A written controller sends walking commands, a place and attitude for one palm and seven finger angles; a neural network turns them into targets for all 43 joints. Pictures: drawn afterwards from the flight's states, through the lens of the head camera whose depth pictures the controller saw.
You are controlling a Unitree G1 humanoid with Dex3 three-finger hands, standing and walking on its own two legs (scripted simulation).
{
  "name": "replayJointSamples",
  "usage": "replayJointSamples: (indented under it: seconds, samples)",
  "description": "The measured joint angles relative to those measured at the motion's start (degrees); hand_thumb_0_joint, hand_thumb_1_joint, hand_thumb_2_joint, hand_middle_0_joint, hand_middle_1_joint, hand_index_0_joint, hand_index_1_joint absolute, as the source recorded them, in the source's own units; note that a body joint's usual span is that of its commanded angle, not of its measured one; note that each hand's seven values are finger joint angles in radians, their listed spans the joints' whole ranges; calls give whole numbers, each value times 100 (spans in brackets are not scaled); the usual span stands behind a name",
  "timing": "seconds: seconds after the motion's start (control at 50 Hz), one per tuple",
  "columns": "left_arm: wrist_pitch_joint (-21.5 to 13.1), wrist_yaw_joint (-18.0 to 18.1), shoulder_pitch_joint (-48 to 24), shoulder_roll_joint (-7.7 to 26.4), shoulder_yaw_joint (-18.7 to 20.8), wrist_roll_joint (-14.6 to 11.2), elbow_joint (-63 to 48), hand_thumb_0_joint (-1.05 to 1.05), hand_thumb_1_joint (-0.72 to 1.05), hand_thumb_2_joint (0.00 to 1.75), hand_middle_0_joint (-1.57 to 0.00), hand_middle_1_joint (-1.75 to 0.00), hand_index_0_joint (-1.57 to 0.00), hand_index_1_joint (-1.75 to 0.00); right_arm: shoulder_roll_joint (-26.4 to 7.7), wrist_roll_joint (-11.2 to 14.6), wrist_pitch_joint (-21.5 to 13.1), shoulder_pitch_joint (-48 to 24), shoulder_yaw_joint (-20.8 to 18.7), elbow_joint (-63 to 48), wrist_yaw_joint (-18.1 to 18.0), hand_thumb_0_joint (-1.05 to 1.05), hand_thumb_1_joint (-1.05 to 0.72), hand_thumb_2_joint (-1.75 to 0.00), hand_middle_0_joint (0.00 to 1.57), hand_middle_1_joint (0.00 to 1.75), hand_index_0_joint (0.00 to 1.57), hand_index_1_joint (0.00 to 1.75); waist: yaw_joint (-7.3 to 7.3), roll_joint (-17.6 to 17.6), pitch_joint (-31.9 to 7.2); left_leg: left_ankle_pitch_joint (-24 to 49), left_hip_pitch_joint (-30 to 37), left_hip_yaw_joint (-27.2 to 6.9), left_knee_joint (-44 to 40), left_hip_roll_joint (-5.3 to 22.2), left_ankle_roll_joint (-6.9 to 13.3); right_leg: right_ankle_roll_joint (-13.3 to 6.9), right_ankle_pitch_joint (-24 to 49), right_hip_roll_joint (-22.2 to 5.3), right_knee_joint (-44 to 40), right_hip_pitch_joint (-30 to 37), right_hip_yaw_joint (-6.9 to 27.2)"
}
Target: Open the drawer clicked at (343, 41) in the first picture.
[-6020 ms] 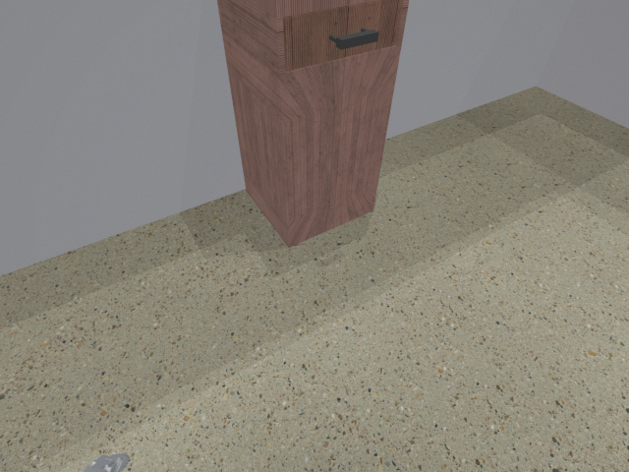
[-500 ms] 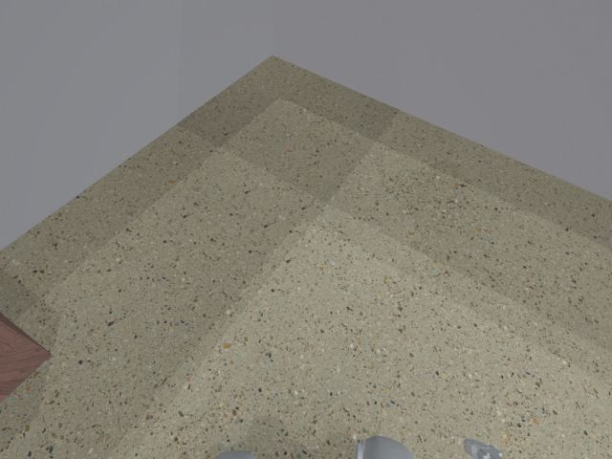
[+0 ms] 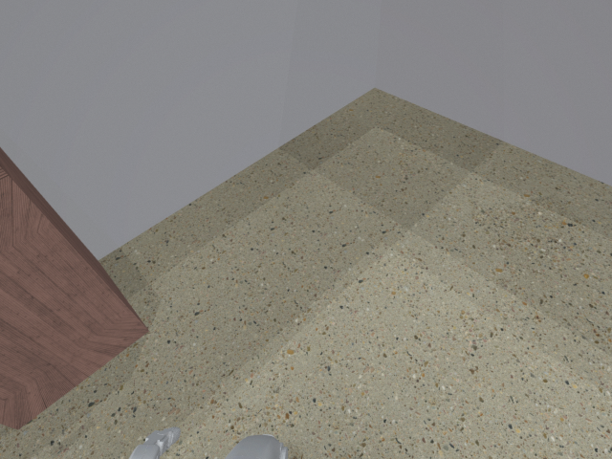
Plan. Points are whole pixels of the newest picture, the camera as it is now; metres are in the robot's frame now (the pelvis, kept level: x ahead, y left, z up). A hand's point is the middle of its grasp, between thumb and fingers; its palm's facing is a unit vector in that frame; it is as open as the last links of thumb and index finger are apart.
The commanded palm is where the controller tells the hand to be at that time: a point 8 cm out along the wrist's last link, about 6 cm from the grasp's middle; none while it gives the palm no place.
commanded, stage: turn to face it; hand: left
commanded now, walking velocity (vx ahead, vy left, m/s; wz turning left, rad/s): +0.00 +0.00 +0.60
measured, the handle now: out of the picture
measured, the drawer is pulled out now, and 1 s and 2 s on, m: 0.00 0.00 0.00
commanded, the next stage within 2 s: take the last steps up to it in 1.14 s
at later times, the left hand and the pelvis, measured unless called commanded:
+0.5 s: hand out of the picture -0.05 +0.30 -0.18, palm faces +0.33 -0.91 -0.24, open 7.4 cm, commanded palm none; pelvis -0.04 +0.07 +0.00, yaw +17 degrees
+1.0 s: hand out of the picture -0.02 +0.27 -0.14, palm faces +0.50 -0.81 -0.31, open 7.4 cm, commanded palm none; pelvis -0.03 +0.02 +0.00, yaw +33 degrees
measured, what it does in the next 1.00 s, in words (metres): steps on the spot, turning left: left foot, then right foot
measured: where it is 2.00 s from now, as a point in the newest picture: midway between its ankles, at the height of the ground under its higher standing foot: outside the picture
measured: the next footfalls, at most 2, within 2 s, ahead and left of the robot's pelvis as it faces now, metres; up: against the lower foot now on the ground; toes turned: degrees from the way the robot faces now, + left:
left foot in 0.30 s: -0.01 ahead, +0.15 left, +0.00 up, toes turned +17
right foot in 0.94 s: +0.06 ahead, -0.06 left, +0.00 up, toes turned +33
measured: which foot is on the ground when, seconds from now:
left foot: up 0.00-0.28, down 0.30-0.94, up 0.96-1.00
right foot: down 0.00-0.30, up 0.32-0.92, down 0.94-1.00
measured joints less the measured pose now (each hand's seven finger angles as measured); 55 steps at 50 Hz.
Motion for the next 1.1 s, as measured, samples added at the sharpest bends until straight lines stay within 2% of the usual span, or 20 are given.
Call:
replayJointSamples:
  seconds: [0.06,0.12,0.24,0.28,0.3,0.32,0.36,0.4,0.44,0.54,0.68,0.84,0.88,0.92,0.94,0.96,1.0,1.06,1.1]
  samples:
    - [-18,0,112,2,-6,16,56,0,90,90,-20,-30,-21,-30,-30,4,20,-19,-4,8,27,1,-91,-90,20,30,20,30,20,-81,47,118,58,81,120,232,-108,14,34,-129,-65,68,-217]
    - [-31,-14,220,29,-5,42,103,0,90,90,-20,-30,-21,-30,-37,14,64,-104,16,32,36,1,-91,-90,20,30,19,30,95,-174,114,-34,290,158,-330,383,-162,48,27,-262,-39,68,-420]
    - [16,-51,412,231,68,93,216,0,90,90,-20,-30,-21,-30,1,60,5,-448,119,-58,34,1,-91,-90,20,30,19,30,325,-395,259,-379,962,508,-1877,428,-84,227,-76,-565,300,-141,-763]
    - [52,-62,484,344,120,76,264,0,90,90,-20,-30,-21,-30,16,68,-79,-536,160,-155,32,1,-91,-90,20,30,19,30,368,-467,258,-33,1293,633,-2648,377,-20,339,-184,-689,565,-268,-878]
    - [80,-69,531,415,151,51,284,0,90,90,-20,-30,-21,-30,23,66,-146,-567,176,-205,36,1,-91,-90,20,30,19,30,384,-524,237,296,1425,653,-3007,325,80,400,-285,-783,806,-386,-901]
    - [138,-69,524,503,197,27,334,0,90,90,-20,-30,-21,-30,79,60,-208,-624,184,-233,30,1,-91,-90,20,30,19,30,417,-647,263,320,1364,666,-2934,230,248,477,-715,-830,1222,-574,-719]
    - [290,-40,505,623,254,24,434,0,90,90,-20,-30,-21,-30,165,58,-302,-678,248,-285,14,0,-91,-90,20,30,19,30,470,-722,266,185,1312,635,-2827,184,517,517,-1380,-615,2247,-1004,-218]
    - [364,-39,463,669,294,19,515,0,91,90,-20,-30,-20,-30,227,46,-342,-648,290,-317,-45,0,-91,-90,20,30,20,30,443,-676,201,236,1367,520,-3014,172,629,532,-1318,-397,3024,-1330,53]
    - [347,-73,393,679,309,16,522,0,91,90,-20,-30,-20,-30,263,39,-343,-604,326,-315,-94,0,-91,-90,20,30,20,30,414,-615,155,427,1463,388,-3312,129,649,557,-972,-274,3443,-1541,227]
    - [231,-92,178,635,285,11,381,0,91,90,-20,-30,-20,-30,329,51,-348,-451,384,-261,-133,0,-91,-90,20,30,20,30,359,-520,81,818,1646,89,-3890,-55,754,647,-474,-143,3484,-1669,538]
    - [209,-42,-157,521,246,-8,248,0,91,90,-20,-30,-20,-30,421,29,-325,-136,364,-163,-138,0,-91,-90,21,30,20,30,172,-438,-11,1018,1638,-323,-4077,-317,795,687,-573,19,2879,-1438,769]
    - [171,3,-472,336,153,-67,63,0,91,90,-20,-30,-20,-30,365,-10,-228,183,277,-9,-155,0,-91,-90,21,30,20,30,-65,-209,-17,1109,1474,-823,-3983,-488,659,542,-881,347,1726,-978,869]
    - [140,12,-478,283,123,-86,11,0,91,90,-20,-30,-20,-30,325,-9,-188,238,248,26,-153,0,-91,-90,21,30,20,30,-87,-135,-37,1110,1409,-946,-3921,-522,589,478,-752,435,1248,-759,868]
    - [77,18,-423,251,90,-96,-38,0,90,90,-20,-30,-20,-30,283,15,-156,288,220,52,-145,0,-91,-90,20,30,20,30,-67,-87,-83,1058,1300,-1044,-3760,-581,499,420,-310,473,442,-395,828]
    - [29,22,-356,271,76,-84,-81,0,90,90,-20,-30,-21,-30,278,42,-147,325,208,46,-136,0,-91,-90,20,30,20,30,-24,-135,-137,951,1183,-1017,-3570,-646,450,324,-152,412,-28,-193,849]
    - [-9,39,-322,238,77,-55,-60,0,90,90,-20,-30,-21,-30,241,56,-128,286,182,74,-137,1,-91,-90,20,30,20,30,21,-73,-116,508,1018,-954,-3168,-616,371,197,-94,446,-39,-197,822]
    - [12,46,-216,163,28,-26,-11,0,90,90,-20,-30,-21,-30,162,36,-81,238,121,73,-139,1,-91,-90,20,30,20,30,-4,23,-71,-238,623,-709,-2013,-567,248,27,-77,425,39,-147,684]
    - [41,37,-21,84,4,-21,91,0,90,90,-20,-30,-21,-30,60,13,-47,208,64,62,-93,1,-91,-90,20,30,20,30,-12,42,-63,-235,219,-306,-609,-342,121,-20,-34,291,-97,51,493]
    - [25,25,89,57,-2,-14,160,0,90,90,-20,-30,-21,-30,16,13,-38,184,52,65,-66,1,-91,-90,20,30,20,30,-4,23,-57,-37,119,-186,-132,-142,50,-12,-29,214,-148,137,364]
